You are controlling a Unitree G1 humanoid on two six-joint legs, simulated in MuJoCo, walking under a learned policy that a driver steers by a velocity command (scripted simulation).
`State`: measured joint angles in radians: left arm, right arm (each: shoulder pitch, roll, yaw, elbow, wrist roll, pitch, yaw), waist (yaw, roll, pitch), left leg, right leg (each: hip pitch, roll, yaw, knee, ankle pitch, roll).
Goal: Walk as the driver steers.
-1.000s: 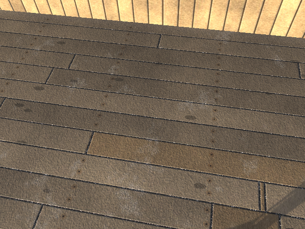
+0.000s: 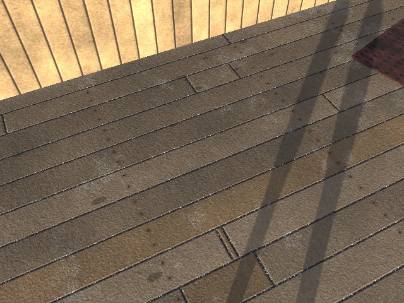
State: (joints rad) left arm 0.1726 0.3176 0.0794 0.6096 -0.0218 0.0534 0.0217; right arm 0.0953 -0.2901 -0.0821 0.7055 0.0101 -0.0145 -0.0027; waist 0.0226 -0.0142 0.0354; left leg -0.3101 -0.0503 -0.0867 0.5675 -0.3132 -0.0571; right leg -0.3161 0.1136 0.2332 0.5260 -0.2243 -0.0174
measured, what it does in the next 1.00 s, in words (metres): walks ahead: left foot, then right foot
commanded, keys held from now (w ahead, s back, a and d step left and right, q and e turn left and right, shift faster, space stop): w+e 0.04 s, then w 0.32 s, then no key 0.64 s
